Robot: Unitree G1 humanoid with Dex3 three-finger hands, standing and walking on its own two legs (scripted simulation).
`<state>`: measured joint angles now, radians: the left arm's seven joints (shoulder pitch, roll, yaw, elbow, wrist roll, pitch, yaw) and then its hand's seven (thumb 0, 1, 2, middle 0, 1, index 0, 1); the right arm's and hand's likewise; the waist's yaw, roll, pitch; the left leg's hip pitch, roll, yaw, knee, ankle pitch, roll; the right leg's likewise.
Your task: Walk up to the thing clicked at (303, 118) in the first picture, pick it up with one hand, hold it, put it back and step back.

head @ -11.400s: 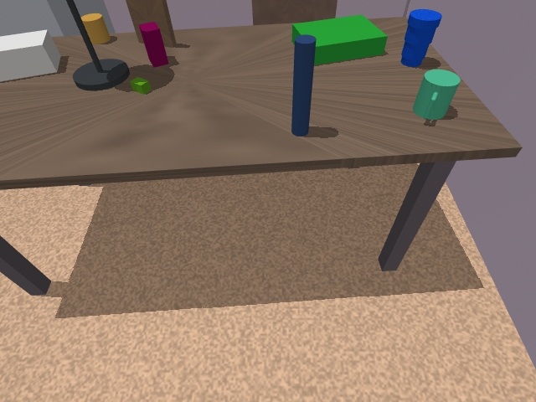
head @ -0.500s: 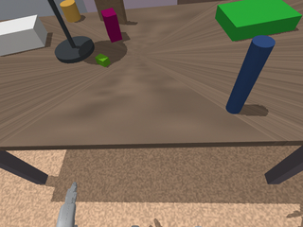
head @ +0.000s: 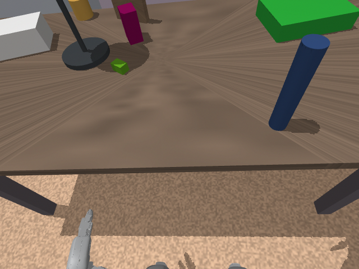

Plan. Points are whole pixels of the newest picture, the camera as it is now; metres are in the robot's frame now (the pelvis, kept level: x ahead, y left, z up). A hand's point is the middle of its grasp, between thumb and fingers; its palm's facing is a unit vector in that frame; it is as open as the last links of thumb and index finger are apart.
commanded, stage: approach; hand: right
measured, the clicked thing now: (292, 91) +0.47 -0.21 +0.10
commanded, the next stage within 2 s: close in in 0.06 s
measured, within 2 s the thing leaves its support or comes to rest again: leaves its support in 1.98 s
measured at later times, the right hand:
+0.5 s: hand (303, 112) +0.45 -0.24 +0.06, palm faces +0.14 +0.99 +0.02, open 17.5 cm
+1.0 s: hand (282, 112) +0.46 -0.20 +0.05, palm faces +0.16 +0.99 +0.00, open 17.3 cm
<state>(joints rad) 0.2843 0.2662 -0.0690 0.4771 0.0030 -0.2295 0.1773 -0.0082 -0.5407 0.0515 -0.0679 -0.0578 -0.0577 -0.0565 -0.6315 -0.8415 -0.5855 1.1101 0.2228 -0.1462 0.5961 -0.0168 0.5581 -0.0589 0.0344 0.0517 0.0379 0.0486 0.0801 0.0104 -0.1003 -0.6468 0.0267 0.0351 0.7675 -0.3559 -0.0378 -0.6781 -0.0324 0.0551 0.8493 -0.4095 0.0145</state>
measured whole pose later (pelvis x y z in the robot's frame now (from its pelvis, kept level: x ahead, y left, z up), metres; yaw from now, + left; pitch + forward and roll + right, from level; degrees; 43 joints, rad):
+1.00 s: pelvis -0.02 +0.01 -0.03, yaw +2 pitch +16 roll +2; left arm 0.39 0.23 0.05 0.16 0.02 -0.08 0.02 -0.01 -0.57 0.07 -0.06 -0.05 -0.05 -0.06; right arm -0.70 -0.42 -0.44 0.96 0.08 -0.29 0.11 -0.02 0.51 -0.02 0.09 0.04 0.08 0.03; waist 0.14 0.00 -0.12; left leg -0.83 0.01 -0.01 0.95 -0.41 -0.03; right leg -0.83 -0.05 0.02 1.01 -0.46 0.02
